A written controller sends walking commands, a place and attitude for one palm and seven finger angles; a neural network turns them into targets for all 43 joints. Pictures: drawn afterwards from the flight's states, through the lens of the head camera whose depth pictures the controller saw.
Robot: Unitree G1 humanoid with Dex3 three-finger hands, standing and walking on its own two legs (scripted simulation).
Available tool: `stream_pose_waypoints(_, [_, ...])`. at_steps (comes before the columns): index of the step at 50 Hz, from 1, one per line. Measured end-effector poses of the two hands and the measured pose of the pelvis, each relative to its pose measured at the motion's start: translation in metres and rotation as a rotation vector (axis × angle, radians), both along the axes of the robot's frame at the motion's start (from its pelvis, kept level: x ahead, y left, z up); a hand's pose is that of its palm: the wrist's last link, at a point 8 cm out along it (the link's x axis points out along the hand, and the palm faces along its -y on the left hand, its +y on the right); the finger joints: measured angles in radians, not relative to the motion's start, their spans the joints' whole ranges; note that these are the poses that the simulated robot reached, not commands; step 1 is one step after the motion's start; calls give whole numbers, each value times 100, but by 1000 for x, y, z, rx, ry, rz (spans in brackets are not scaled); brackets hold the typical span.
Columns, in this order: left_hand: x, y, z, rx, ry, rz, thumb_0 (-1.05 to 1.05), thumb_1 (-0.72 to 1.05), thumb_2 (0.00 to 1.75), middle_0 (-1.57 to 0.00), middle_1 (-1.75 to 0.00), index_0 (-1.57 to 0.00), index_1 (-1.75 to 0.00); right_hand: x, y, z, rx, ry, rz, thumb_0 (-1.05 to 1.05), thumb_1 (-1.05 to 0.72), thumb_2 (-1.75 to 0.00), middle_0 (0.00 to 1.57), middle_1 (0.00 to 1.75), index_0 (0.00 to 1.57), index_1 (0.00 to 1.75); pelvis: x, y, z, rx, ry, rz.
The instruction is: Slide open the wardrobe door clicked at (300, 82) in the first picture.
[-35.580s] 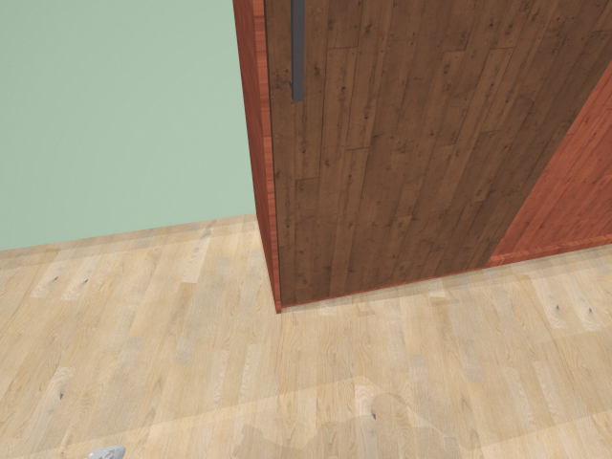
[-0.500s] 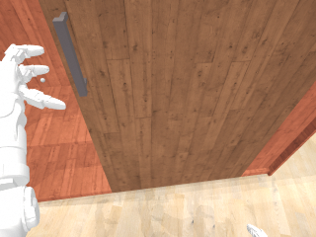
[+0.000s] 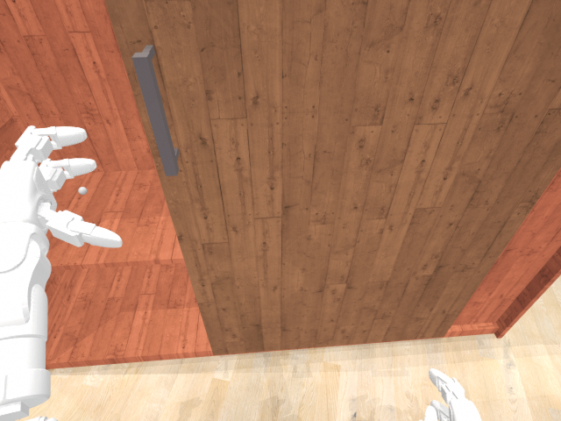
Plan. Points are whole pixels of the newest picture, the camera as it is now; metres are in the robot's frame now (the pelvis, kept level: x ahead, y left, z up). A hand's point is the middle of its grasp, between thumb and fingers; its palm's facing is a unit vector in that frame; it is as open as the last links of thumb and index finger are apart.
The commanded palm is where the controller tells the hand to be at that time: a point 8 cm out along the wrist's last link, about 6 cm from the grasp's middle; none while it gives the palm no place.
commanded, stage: slip the hand off the handle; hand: left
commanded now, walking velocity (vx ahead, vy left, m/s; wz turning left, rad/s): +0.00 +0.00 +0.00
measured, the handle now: (161, 114) +0.49 +0.25 +0.22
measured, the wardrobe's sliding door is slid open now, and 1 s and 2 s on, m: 0.59 0.59 0.59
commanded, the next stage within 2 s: draw the hand back to the body in 0.16 s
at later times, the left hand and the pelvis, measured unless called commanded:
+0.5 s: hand (83, 215) +0.28 +0.27 +0.20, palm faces +0.11 -0.99 -0.04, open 14.8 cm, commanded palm +0.24 +0.32 +0.20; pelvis +0.00 +0.00 +0.00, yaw +0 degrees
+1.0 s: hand (39, 263) +0.22 +0.29 +0.18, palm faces +0.47 -0.85 -0.25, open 13.5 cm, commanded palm +0.18 +0.32 +0.19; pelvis +0.00 +0.02 +0.01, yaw +0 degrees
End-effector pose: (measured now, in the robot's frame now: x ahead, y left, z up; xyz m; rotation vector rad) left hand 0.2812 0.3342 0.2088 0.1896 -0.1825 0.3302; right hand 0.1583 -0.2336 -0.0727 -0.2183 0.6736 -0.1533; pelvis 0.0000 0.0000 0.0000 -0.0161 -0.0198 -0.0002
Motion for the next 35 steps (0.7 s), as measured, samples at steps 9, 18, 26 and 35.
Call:
stream_pose_waypoints(9, [-28,-7,-4,-10,-10,-11,-2,-56,20,-25,-115,-25,-115,15,8,11,14,-80,38,1,-91,-90,21,30,20,30,-5,-4,1,2,-21,0])
stream_pose_waypoints(18, [-34,5,-10,-121,18,-46,-2,-56,20,-25,-115,-25,-115,9,7,6,-1,-50,43,1,-90,-90,21,30,20,30,-6,-5,1,-6,-39,16])
stream_pose_waypoints(26, [-28,-11,-9,-142,108,-223,-2,-56,20,-25,-115,-25,-115,16,9,17,26,-138,13,2,-90,-90,21,30,20,30,1,3,2,-2,-39,-9])
stream_pose_waypoints(35, [-66,-8,-18,-151,65,-148,-2,-56,20,-25,-115,-25,-115,31,24,30,34,-189,65,2,-90,-90,21,30,20,30,4,11,2,-3,-51,-7])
